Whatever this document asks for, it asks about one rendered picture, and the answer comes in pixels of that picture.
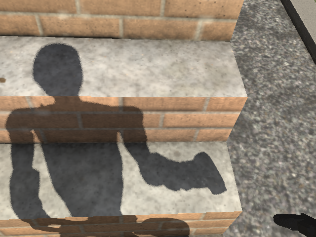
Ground robot right hand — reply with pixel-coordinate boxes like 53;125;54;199
273;213;316;237

